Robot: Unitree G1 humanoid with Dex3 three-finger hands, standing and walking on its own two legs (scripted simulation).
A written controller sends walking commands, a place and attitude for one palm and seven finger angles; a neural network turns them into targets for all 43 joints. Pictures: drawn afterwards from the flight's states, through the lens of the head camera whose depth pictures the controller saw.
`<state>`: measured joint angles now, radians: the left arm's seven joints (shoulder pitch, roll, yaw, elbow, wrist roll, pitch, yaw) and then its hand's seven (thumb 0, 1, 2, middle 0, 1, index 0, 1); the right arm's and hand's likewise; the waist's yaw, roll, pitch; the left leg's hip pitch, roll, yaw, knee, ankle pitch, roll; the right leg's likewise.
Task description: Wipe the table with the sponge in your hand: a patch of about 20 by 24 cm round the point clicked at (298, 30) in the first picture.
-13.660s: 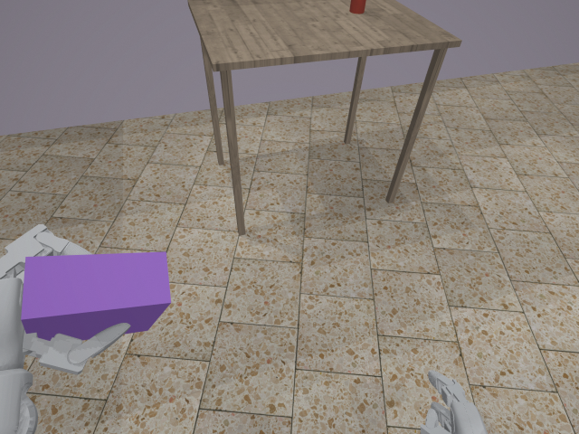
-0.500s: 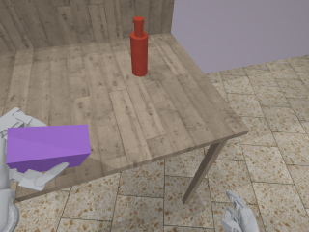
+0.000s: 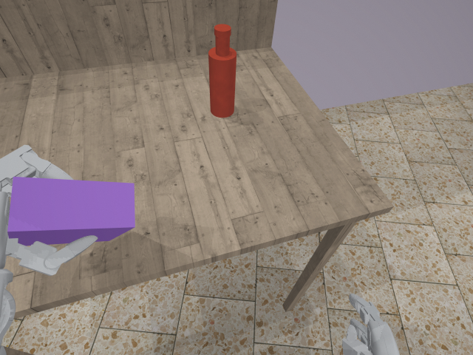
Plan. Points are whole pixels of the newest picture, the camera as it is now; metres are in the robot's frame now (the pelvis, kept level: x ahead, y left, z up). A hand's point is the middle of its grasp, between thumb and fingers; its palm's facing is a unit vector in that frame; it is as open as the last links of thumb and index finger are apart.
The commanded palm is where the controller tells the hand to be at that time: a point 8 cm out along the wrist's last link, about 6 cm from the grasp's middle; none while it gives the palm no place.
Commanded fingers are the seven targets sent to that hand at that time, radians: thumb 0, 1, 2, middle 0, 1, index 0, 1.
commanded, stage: look again from close up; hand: left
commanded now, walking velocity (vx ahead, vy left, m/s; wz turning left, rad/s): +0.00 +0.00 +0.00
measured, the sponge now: (88, 215) +0.24 +0.23 +0.15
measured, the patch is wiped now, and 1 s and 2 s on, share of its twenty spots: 0.00 0.00 0.00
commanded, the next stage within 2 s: come to a stop and stand still in 0.22 s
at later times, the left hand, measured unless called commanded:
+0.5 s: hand (22, 226) +0.21 +0.28 +0.17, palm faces +0.45 -0.84 -0.31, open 9.7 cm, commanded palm +0.15 +0.30 +0.18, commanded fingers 0.00 0.10 1.30 -1.20 -1.60 -1.20 -1.60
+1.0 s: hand (35, 223) +0.22 +0.29 +0.15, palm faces +0.42 -0.83 -0.37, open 9.7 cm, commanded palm +0.16 +0.30 +0.18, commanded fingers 0.00 0.10 1.30 -1.20 -1.60 -1.20 -1.60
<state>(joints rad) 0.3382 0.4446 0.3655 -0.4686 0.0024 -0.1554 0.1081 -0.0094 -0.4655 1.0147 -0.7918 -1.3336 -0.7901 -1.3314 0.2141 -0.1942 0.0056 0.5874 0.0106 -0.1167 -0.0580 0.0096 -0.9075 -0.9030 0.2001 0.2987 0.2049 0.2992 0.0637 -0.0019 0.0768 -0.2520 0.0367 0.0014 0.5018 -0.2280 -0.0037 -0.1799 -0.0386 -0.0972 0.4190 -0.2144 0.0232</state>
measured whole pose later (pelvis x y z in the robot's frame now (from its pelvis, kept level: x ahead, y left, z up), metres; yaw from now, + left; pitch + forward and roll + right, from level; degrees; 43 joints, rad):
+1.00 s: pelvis +0.00 +0.03 +0.00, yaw -1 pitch -1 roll -1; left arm 0.37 0.37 0.39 -0.40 -0.02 -0.23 0.11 -0.01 -0.47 1.02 -0.79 -1.33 -0.79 -1.33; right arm 0.23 -0.19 0.02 0.62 0.02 -0.17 -0.03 0.01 -0.91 -0.90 0.20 0.30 0.21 0.30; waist 0.05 -0.04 0.08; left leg -0.26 0.01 0.04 0.52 -0.24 0.03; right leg -0.20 -0.07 -0.06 0.44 -0.21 0.06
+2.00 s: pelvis -0.01 +0.01 -0.01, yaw -2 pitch -3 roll +0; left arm 0.28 0.46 0.32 -0.46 0.06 0.18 -0.01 -0.01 -0.46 1.02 -0.79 -1.33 -0.79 -1.33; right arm 0.14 -0.24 0.05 0.58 0.02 -0.09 0.00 0.01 -0.91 -0.90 0.20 0.30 0.21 0.30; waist 0.05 0.03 0.03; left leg -0.24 0.00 0.05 0.53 -0.24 0.02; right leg -0.22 -0.06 -0.02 0.53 -0.26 0.04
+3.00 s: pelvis +0.01 -0.02 -0.01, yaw +0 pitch -2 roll +0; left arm 0.16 0.70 0.22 -0.53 0.41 0.33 -0.02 -0.01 -0.46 1.02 -0.78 -1.34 -0.78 -1.34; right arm 0.10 -0.27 0.03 0.56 0.06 -0.04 -0.10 0.01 -0.91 -0.90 0.20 0.30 0.20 0.30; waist 0.13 0.11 -0.01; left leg -0.23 0.03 0.00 0.55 -0.28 -0.03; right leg -0.21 -0.03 -0.06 0.57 -0.32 0.00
